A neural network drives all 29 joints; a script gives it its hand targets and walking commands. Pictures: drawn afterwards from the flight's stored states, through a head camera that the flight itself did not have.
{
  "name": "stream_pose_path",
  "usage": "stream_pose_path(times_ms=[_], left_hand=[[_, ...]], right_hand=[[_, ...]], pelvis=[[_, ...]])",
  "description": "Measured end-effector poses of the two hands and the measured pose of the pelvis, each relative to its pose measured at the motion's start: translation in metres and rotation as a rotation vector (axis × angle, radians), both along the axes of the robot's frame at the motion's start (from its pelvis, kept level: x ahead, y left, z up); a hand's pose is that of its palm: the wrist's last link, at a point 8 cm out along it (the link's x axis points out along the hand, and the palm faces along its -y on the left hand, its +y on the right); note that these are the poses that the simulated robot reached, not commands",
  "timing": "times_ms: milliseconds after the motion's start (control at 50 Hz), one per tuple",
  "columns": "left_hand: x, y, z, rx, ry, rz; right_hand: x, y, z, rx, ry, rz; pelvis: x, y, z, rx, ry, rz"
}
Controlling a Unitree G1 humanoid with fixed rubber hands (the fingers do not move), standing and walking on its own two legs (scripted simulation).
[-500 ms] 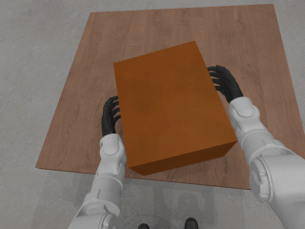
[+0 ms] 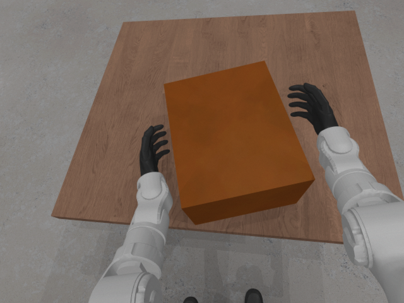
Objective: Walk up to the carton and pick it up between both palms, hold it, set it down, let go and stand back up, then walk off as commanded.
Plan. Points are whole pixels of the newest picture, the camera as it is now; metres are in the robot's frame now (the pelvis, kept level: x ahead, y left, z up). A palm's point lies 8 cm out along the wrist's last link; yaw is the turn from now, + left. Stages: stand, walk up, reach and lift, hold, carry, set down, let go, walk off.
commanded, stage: set down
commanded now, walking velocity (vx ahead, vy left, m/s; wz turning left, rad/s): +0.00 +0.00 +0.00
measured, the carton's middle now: (229, 143) +0.47 +0.00 -0.06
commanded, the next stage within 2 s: none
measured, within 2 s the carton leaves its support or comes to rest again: neither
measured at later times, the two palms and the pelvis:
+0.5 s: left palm (153, 191) +0.33 +0.13 +0.02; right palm (356, 155) +0.40 -0.22 +0.02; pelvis -0.05 -0.02 +0.00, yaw +0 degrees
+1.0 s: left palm (141, 226) +0.27 +0.16 -0.01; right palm (366, 188) +0.35 -0.25 -0.02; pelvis -0.03 -0.02 +0.00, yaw +0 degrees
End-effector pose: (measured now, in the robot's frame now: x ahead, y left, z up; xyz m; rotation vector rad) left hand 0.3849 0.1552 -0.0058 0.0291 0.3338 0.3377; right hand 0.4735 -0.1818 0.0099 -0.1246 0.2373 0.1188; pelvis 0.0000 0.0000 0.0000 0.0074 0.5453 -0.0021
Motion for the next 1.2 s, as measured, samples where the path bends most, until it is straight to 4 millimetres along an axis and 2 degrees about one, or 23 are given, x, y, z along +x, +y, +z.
stream_pose_path(times_ms=[140, 280, 500, 600, 760, 940, 1040, 1200], left_hand=[[-0.016, -0.010, 0.007, -0.005, 0.011, -0.017], [-0.036, -0.014, 0.017, -0.029, 0.000, -0.001], [-0.058, -0.022, 0.025, -0.091, -0.009, 0.041], [-0.060, -0.022, 0.022, -0.101, 0.000, 0.048], [-0.068, -0.018, 0.007, -0.090, 0.055, 0.049], [-0.103, 0.000, -0.007, -0.064, 0.077, 0.107], [-0.122, 0.003, -0.006, -0.042, 0.064, 0.112], [-0.140, 0.002, 0.010, -0.035, 0.003, 0.098]], right_hand=[[-0.020, -0.018, 0.009, 0.012, 0.002, -0.018], [-0.050, -0.033, 0.008, 0.003, 0.046, -0.014], [-0.076, -0.041, 0.011, 0.007, 0.110, 0.012], [-0.082, -0.042, 0.007, -0.003, 0.122, 0.024], [-0.093, -0.046, -0.012, 0.013, 0.151, 0.014], [-0.113, -0.056, -0.025, 0.020, 0.100, 0.017], [-0.131, -0.068, -0.029, 0.020, 0.090, 0.011], [-0.167, -0.082, -0.028, 0.006, 0.099, 0.023]], pelvis=[[-0.017, -0.001, 0.000, -0.002, -0.031, -0.004], [-0.034, -0.007, 0.000, 0.005, -0.085, -0.008], [-0.050, -0.018, -0.004, 0.020, -0.144, -0.013], [-0.051, -0.021, -0.005, 0.024, -0.155, -0.014], [-0.041, -0.019, -0.003, 0.021, -0.159, -0.013], [-0.032, -0.020, 0.000, 0.022, -0.198, -0.013], [-0.034, -0.020, 0.001, 0.022, -0.224, -0.014], [-0.043, -0.020, 0.003, 0.021, -0.293, -0.015]])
